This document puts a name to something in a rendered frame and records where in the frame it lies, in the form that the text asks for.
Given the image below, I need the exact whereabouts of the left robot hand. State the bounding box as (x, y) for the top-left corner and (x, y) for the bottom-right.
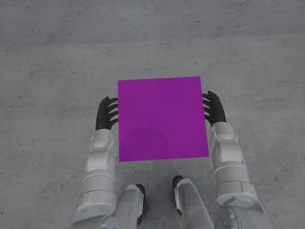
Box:
(95, 96), (118, 131)

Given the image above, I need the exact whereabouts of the robot left foot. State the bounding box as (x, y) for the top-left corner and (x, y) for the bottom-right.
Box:
(135, 184), (145, 226)

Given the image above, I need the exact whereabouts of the left robot forearm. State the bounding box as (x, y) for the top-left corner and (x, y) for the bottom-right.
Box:
(68, 129), (117, 229)

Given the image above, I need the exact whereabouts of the right robot upper arm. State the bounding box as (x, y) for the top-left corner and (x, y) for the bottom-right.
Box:
(213, 204), (273, 229)

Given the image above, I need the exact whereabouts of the right robot forearm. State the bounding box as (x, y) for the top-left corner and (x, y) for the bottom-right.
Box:
(209, 121), (274, 229)

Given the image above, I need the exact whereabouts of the left robot upper arm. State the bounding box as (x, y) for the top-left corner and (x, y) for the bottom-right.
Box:
(70, 214), (120, 229)

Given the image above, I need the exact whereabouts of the right robot hand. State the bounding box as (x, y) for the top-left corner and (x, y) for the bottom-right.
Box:
(202, 91), (227, 127)

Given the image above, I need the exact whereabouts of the robot left shin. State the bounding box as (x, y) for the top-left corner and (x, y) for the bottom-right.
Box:
(122, 184), (141, 218)

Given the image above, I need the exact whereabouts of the carton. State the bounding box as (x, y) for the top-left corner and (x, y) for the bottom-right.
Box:
(117, 76), (209, 162)

